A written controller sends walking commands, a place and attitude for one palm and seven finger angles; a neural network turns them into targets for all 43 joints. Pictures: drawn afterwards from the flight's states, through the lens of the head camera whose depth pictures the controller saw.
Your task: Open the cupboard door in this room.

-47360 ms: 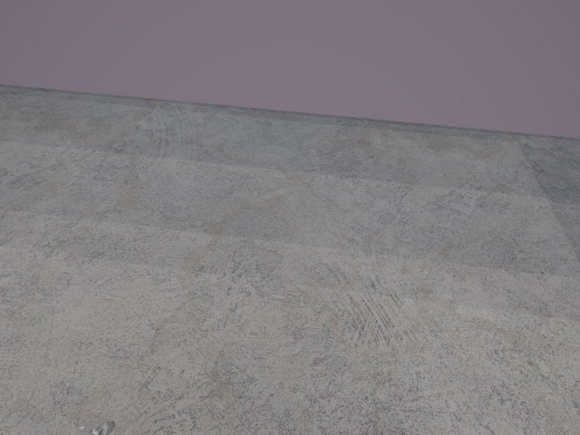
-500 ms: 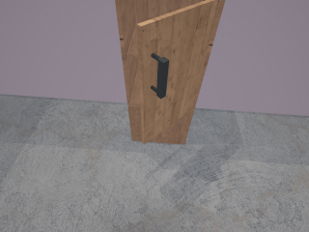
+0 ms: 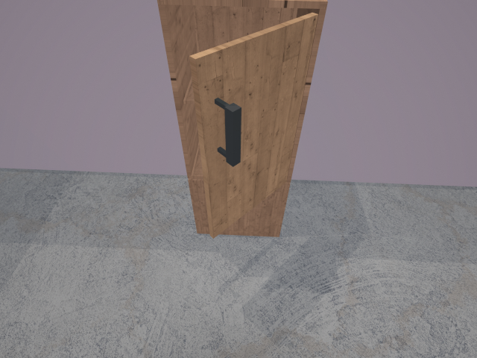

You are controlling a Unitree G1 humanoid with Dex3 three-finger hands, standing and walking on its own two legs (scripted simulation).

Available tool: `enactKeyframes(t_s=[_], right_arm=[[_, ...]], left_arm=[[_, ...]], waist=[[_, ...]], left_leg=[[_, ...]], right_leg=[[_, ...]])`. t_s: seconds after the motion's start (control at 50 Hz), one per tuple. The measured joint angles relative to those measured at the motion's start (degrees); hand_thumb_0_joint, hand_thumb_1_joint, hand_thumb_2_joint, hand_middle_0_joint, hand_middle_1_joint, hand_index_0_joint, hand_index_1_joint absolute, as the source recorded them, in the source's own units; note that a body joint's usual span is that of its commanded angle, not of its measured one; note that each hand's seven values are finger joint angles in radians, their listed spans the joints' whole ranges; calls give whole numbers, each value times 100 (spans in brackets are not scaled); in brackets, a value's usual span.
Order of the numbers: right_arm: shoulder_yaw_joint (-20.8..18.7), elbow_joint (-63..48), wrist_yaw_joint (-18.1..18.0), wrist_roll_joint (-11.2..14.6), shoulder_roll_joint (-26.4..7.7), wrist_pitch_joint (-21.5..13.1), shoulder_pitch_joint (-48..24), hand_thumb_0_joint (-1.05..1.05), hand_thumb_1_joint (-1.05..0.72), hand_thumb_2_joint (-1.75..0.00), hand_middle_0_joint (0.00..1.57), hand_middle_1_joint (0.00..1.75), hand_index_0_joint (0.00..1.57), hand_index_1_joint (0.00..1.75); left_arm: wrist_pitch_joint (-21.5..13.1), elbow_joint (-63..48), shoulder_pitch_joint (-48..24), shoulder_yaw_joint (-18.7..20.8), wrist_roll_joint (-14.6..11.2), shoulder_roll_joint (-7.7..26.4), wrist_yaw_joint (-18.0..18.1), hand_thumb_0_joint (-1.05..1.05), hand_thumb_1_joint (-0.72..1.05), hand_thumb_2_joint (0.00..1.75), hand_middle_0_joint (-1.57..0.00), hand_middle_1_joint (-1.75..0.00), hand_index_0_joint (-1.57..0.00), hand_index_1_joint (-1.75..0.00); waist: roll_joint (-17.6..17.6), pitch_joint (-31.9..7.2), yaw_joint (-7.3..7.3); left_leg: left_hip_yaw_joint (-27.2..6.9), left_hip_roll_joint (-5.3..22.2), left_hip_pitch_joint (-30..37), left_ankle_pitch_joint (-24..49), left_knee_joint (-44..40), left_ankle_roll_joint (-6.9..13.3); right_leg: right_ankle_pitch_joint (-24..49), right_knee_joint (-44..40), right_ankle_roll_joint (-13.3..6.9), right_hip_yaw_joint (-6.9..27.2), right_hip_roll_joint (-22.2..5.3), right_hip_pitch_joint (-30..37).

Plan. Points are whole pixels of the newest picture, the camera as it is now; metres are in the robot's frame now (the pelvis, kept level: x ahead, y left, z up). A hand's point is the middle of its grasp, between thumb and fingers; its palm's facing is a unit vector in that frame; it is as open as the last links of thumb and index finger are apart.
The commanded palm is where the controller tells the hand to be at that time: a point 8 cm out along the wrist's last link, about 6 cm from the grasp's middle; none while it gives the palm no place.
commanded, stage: let the arm hang, fingers relaxed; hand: left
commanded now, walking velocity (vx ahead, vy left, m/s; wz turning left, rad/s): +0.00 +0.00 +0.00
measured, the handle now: (226, 132) +0.55 +0.05 +0.08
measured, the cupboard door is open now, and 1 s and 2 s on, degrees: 46 46 46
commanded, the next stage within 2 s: look to check the result in 0.06 s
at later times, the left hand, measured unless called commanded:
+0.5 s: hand out of the picture -0.03 +0.14 -0.18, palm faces +0.07 -0.98 -0.18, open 7.4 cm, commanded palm none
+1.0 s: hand out of the picture -0.01 +0.16 -0.18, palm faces +0.01 -0.98 -0.17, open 7.4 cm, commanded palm none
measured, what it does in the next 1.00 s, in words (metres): stands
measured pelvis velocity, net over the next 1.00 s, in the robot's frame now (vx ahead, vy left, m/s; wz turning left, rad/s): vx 0.02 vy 0.00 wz -0.07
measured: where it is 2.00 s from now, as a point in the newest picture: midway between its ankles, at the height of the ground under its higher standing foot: outside the picture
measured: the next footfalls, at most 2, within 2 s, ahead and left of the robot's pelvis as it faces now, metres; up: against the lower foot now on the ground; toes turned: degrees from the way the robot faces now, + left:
right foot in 1.38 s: -0.01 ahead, -0.13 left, +0.00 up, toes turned -19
left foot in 1.80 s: +0.09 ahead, +0.07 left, +0.00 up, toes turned -29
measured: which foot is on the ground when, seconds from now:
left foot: down 0.00-1.00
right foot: down 0.00-1.00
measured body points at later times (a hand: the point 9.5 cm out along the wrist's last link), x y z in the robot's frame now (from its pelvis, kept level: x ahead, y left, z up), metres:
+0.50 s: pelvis +0.02 -0.01 +0.00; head +0.02 -0.01 +0.45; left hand -0.03 +0.20 -0.16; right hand +0.01 -0.23 -0.16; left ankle +0.06 +0.11 -0.74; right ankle -0.07 -0.08 -0.74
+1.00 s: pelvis +0.02 +0.00 +0.00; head +0.03 +0.00 +0.44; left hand -0.01 +0.21 -0.17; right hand +0.00 -0.23 -0.16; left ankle +0.06 +0.11 -0.73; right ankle -0.07 -0.08 -0.74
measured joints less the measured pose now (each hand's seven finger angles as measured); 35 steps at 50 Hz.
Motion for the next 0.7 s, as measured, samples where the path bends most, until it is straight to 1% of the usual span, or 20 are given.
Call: enactKeyframes(t_s=[0.1, 0.26, 0.46, 0.7], right_arm=[[-3, -15, -21, 6, -42, -3, -29, 0, -91, -90, 20, 29, 20, 29], [3, -40, -42, 25, -109, 16, -161, 0, -91, -90, 20, 29, 19, 29], [10, -63, -62, 29, -190, 17, -335, 1, -92, -90, 20, 29, 20, 29], [20, -52, -63, 32, -201, 5, -374, 1, -92, -90, 20, 29, 20, 29]], left_arm=[[7, -3, 28, 34, -18, 87, 2, 1, 91, 90, -20, -30, -20, -30], [36, 45, 157, 49, -25, 177, 22, 0, 91, 90, -20, -30, -20, -30], [51, 72, 198, 17, -24, 159, 5, 0, 91, 90, -20, -30, -20, -30], [36, 17, 100, 5, -24, 157, 0, 0, 90, 90, -20, -30, -20, -30]], waist=[[-4, 68, 3], [8, 161, 52], [-6, 207, 103], [-58, 209, 104]], left_leg=[[-27, 38, 18, -60, 33, -38], [-32, 76, 76, -139, 60, -69], [-17, 70, 144, -175, 35, -73], [-15, 69, 195, -181, -4, -73]], right_leg=[[4, -86, -35, -15, 47, 74], [0, -182, -61, -6, 89, 182], [-19, -230, -67, 10, 80, 258], [-2, -306, -64, 12, 77, 326]])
